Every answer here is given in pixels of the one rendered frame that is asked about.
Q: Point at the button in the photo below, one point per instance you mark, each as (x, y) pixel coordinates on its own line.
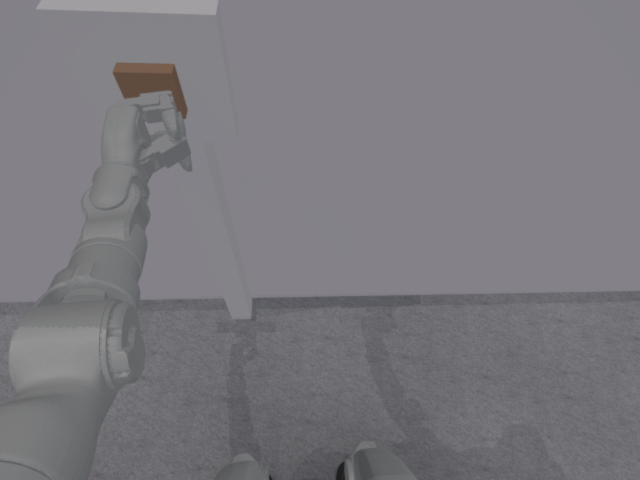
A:
(134, 79)

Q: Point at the panel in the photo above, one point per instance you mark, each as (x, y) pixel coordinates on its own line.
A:
(93, 35)

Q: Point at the left robot upper arm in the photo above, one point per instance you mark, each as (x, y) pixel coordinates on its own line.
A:
(69, 361)

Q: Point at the robot right thigh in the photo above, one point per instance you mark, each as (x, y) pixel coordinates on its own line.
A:
(376, 464)

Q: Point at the robot left forearm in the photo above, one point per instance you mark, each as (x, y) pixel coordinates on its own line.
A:
(108, 259)

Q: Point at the left robot hand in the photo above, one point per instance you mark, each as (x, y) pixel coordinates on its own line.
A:
(126, 140)

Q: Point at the robot right shin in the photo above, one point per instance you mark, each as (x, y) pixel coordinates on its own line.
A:
(365, 445)

